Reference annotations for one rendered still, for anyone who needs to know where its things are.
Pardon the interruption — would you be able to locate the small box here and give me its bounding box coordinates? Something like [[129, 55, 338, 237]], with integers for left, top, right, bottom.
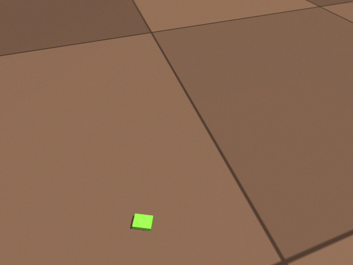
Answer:
[[132, 214, 154, 231]]

